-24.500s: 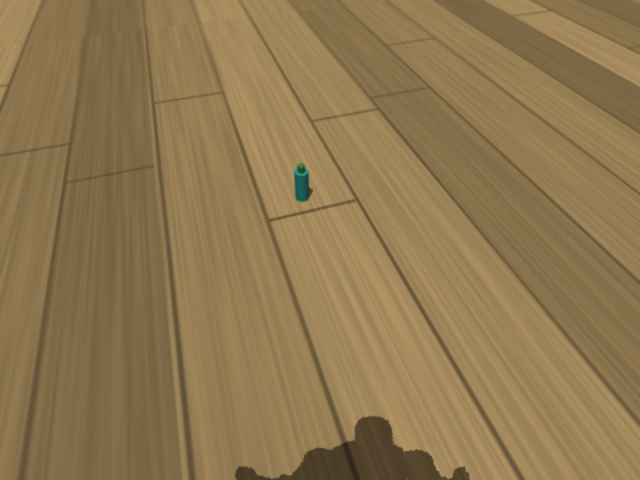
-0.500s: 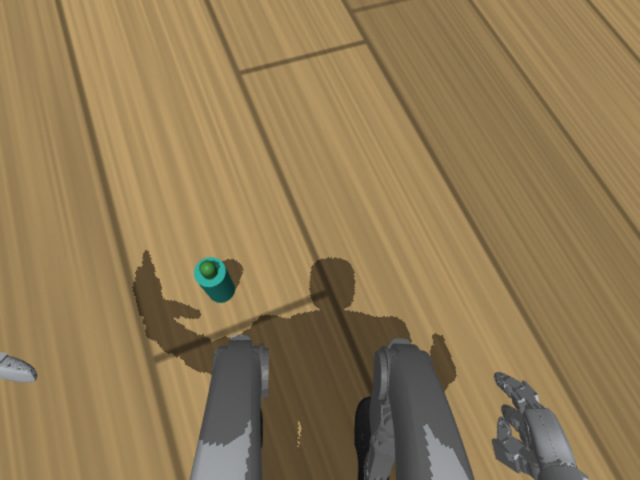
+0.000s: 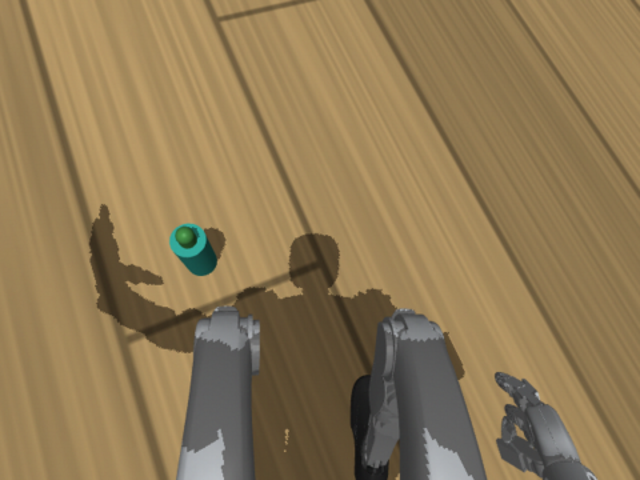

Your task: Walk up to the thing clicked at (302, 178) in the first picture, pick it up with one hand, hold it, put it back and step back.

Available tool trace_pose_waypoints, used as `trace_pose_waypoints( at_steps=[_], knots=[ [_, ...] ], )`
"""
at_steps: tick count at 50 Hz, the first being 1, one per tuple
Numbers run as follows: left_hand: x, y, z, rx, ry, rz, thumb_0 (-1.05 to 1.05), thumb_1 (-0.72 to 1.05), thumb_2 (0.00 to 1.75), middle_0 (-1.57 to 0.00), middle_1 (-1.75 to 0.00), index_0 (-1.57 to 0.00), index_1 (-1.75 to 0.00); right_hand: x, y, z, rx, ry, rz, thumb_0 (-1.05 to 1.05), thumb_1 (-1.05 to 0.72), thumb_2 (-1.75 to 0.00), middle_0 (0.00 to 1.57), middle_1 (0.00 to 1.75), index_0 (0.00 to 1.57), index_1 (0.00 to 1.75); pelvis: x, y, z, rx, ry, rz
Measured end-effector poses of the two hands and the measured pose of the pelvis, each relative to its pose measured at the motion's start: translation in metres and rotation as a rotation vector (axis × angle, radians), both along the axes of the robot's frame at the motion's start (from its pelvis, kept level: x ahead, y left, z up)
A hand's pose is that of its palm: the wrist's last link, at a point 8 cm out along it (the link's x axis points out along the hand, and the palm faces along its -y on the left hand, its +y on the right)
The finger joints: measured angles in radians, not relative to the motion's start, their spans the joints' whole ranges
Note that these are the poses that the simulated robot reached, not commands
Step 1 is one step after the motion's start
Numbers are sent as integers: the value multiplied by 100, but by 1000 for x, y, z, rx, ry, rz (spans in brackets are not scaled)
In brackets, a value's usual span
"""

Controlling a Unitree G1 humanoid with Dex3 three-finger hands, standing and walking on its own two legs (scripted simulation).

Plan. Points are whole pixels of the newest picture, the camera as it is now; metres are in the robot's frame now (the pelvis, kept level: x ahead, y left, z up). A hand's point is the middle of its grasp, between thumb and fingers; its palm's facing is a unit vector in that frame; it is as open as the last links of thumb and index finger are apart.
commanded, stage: go down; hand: left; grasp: from the side
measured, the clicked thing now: (193, 249) +0.45 +0.24 -0.34
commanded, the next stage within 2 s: approach in 0.96 s
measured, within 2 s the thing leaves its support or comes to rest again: neither
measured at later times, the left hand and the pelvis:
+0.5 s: hand out of the picture +0.35 +0.43 -0.04, palm faces +0.25 -0.96 -0.12, open 17.3 cm; pelvis -0.01 +0.00 -0.04, yaw -1 degrees
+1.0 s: hand out of the picture +0.36 +0.43 -0.05, palm faces +0.27 -0.96 -0.09, open 17.3 cm; pelvis -0.01 +0.00 -0.06, yaw -1 degrees
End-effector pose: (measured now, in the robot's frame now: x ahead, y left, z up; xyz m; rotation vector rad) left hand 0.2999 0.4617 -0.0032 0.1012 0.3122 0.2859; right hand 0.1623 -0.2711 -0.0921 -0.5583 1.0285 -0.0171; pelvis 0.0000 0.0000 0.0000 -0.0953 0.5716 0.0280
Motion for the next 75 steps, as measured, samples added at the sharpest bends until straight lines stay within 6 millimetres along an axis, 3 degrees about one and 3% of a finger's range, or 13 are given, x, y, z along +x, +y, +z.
trace_pose_waypoints(
  at_steps=[12,29,58,62,65,75],
  knots=[
    [9,6,-12,-1,-52,-14,-1,-49,4,-5,-4,-5,-5,-10,2,-24,0,12,14,1,-91,-91,21,30,21,30,-8,2,-26,-6,-22,-6],
    [20,12,-26,-7,-87,-18,-1,-50,6,-4,-5,-4,-5,-37,0,-41,-8,86,-13,1,-91,-91,21,30,21,30,-10,4,-44,-14,-21,-7],
    [29,19,-45,-24,-153,-16,-1,-51,6,-5,-5,-4,-6,-30,-2,-64,-21,105,20,1,-92,-91,21,30,21,30,-10,5,-68,-17,-32,-11],
    [31,15,-60,-38,-177,-16,-1,-54,4,-7,-5,-5,-7,-31,-1,-68,-23,105,34,1,-92,-91,21,30,21,30,-11,6,-74,-21,-38,-15],
    [33,8,-82,-59,-200,-21,-1,-56,3,-7,-5,-6,-7,-30,1,-72,-29,105,58,1,-91,-91,21,30,21,30,-12,6,-82,-26,-49,-22],
    [53,-35,-194,-141,-235,-64,-1,-52,2,-7,-6,-6,-7,-17,9,-86,-111,118,179,1,-91,-90,21,30,21,30,-14,10,-121,-68,-131,-50]
  ],
)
